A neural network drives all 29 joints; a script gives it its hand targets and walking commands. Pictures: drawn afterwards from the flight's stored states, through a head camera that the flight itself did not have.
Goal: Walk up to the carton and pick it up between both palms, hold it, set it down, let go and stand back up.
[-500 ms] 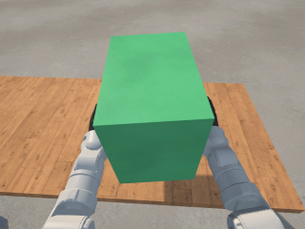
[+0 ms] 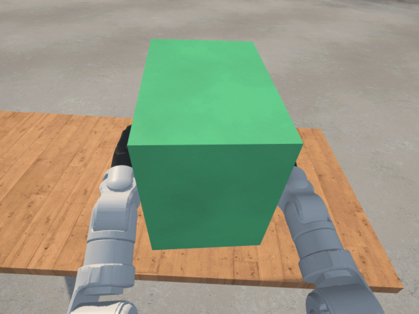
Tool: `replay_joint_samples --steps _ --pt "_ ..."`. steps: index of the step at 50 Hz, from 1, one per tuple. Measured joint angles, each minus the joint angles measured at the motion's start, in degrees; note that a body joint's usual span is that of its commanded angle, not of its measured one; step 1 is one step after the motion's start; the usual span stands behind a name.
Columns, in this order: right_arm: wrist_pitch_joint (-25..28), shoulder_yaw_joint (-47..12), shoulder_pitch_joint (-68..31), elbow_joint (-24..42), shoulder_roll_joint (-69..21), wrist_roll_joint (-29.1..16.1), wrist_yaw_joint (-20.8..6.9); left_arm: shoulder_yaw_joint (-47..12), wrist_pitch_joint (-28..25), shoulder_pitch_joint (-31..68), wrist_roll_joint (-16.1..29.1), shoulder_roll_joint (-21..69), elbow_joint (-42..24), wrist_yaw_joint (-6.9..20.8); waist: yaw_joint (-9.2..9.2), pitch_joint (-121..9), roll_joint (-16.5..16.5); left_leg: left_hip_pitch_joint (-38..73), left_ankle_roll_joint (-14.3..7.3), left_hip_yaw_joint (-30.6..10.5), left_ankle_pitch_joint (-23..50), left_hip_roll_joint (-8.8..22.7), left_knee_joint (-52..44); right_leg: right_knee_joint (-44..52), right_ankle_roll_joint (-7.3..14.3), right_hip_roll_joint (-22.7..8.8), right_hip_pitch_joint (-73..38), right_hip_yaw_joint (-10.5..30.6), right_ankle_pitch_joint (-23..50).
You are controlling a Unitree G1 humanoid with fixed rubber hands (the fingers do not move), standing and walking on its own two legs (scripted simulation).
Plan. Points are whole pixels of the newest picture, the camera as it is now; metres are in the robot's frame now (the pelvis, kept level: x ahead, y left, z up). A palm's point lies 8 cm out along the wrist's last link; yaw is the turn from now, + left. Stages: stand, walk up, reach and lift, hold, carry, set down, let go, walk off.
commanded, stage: reach and lift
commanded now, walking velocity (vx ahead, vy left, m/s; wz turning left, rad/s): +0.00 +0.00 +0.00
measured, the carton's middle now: (204, 140) +0.42 -0.02 +0.17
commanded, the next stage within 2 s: hold in 0.80 s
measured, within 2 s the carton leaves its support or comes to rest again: neither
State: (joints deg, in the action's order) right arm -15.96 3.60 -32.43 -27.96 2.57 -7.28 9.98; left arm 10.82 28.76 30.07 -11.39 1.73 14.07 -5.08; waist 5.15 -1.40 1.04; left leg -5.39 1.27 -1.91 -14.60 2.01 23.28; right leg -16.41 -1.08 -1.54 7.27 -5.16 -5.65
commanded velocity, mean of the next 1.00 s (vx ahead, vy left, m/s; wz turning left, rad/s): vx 0.00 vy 0.00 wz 0.00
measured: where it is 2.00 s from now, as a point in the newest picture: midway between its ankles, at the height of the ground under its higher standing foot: outside the picture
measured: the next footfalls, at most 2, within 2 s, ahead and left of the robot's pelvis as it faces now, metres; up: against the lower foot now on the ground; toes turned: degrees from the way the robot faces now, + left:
none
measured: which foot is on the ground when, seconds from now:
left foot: down 0.00-1.00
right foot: down 0.00-1.00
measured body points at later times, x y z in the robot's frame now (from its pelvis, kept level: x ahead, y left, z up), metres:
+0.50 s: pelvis -0.01 -0.02 +0.00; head -0.03 +0.00 +0.45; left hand +0.39 +0.13 +0.16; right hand +0.39 -0.17 +0.16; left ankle -0.02 +0.13 -0.75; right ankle +0.04 -0.13 -0.75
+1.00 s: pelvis +0.00 +0.00 +0.00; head -0.03 +0.02 +0.45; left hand +0.38 +0.13 +0.18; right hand +0.37 -0.17 +0.18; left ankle -0.02 +0.13 -0.75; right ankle +0.04 -0.13 -0.75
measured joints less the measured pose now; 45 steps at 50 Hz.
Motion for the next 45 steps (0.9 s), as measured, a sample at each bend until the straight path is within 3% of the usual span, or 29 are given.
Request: replay_joint_samples --steps 14,24,45 --pt "0.54 1.49 -4.84 -4.82 0.5 1.33 -1.2 2.12 0.5 4.45 -1.72 0.11 3.31 0.55 -1.25 1.09 -0.12 0.01 0.18 0.54 1.36 0.09 -1.16 -0.47 0.45 0.1 0.97 0.58 0.64" --pt "0.23 1.87 -6.75 -4.91 -0.43 1.85 -0.29 2.45 -0.06 5.49 -0.61 -1.73 4.05 1.47 -0.84 1.03 0.59 -0.88 0.77 -0.88 1.96 0.36 -1.79 -0.21 0.95 0.32 1.49 -0.82 0.52" --pt "-2.59 -1.37 -1.65 3.74 0.43 -2.53 1.4 0.42 5.48 0.93 -1.06 -1.03 -6.26 2.0 0.36 1.56 0.07 2.47 0.31 -0.74 0.04 0.02 -0.8 0.01 0.08 0.01 -2.4 -0.65 -0.69"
